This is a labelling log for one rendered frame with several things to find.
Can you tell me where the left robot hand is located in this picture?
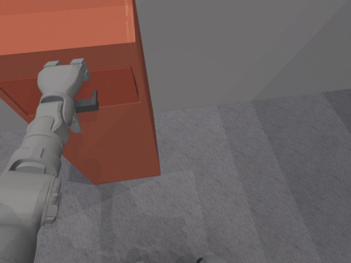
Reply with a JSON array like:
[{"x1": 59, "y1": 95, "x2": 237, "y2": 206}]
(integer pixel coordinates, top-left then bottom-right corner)
[{"x1": 37, "y1": 58, "x2": 90, "y2": 133}]

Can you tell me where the right robot shin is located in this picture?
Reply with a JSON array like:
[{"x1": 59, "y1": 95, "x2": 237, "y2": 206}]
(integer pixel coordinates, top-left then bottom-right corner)
[{"x1": 202, "y1": 253, "x2": 215, "y2": 260}]

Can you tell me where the handle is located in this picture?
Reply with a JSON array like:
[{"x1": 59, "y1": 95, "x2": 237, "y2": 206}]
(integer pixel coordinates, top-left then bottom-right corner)
[{"x1": 74, "y1": 90, "x2": 99, "y2": 113}]

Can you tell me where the left robot forearm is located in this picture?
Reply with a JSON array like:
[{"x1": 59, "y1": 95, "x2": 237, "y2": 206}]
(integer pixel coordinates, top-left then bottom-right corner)
[{"x1": 0, "y1": 92, "x2": 75, "y2": 183}]

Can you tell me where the cabinet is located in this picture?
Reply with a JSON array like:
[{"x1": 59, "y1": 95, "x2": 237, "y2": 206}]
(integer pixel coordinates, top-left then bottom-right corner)
[{"x1": 0, "y1": 0, "x2": 161, "y2": 185}]

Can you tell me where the drawer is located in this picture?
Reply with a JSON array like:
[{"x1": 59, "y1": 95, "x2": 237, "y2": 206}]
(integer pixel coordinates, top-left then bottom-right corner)
[{"x1": 0, "y1": 66, "x2": 139, "y2": 115}]

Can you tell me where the left robot upper arm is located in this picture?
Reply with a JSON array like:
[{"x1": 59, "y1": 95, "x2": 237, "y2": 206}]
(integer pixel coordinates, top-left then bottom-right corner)
[{"x1": 0, "y1": 170, "x2": 61, "y2": 263}]

